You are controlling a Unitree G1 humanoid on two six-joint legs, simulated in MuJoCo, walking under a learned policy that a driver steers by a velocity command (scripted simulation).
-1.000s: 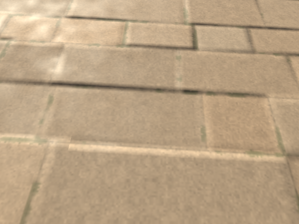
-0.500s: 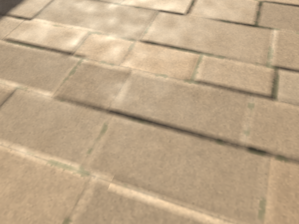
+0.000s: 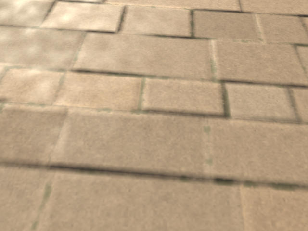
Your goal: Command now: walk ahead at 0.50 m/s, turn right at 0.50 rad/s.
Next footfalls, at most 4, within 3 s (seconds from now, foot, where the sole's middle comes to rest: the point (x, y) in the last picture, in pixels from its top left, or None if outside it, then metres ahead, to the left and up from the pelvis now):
0.18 right None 0.25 -0.11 -0.78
0.74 left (165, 207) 0.59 -0.05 -0.78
1.24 right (213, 167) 0.80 -0.30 -0.78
1.78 left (164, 125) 1.06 -0.08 -0.78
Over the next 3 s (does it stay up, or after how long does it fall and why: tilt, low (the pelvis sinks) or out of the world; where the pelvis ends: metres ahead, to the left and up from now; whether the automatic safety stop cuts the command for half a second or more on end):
stays up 1.59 -0.15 -0.01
